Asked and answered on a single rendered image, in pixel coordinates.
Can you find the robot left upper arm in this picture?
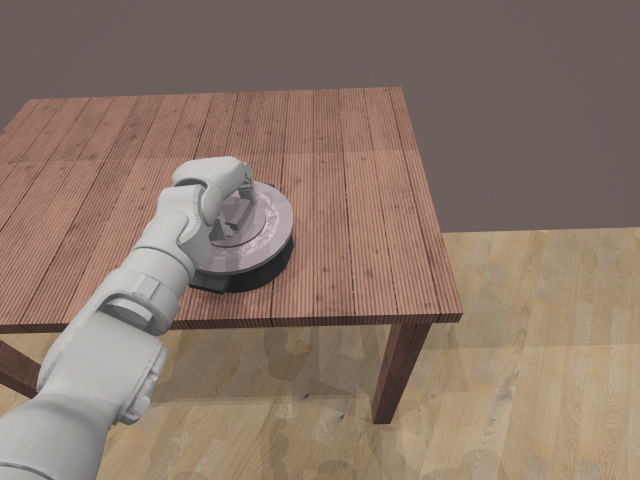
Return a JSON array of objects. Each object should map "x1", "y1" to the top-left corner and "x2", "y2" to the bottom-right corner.
[{"x1": 0, "y1": 310, "x2": 168, "y2": 480}]

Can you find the lid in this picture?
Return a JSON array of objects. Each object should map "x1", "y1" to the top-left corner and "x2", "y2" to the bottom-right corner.
[{"x1": 196, "y1": 181, "x2": 294, "y2": 276}]

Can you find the knob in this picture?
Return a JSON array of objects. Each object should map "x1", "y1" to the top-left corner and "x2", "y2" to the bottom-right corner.
[{"x1": 222, "y1": 196, "x2": 252, "y2": 231}]

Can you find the table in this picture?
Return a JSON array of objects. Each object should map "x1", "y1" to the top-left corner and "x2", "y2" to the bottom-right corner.
[{"x1": 0, "y1": 87, "x2": 463, "y2": 430}]

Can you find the robot left hand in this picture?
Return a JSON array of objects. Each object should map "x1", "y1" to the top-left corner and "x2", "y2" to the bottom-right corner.
[{"x1": 172, "y1": 156, "x2": 255, "y2": 241}]

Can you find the robot left forearm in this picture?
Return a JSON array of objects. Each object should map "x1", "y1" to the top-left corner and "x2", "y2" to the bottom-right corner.
[{"x1": 36, "y1": 175, "x2": 223, "y2": 393}]

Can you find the pot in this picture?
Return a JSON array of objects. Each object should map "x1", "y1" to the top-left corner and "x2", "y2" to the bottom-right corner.
[{"x1": 189, "y1": 183, "x2": 294, "y2": 295}]

